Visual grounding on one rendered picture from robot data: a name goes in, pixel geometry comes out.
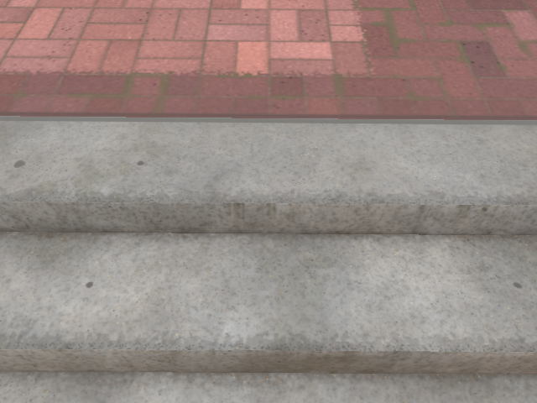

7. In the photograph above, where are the stairs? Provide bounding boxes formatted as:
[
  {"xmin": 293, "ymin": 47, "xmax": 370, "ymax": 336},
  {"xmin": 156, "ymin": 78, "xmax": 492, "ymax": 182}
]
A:
[{"xmin": 0, "ymin": 201, "xmax": 537, "ymax": 403}]

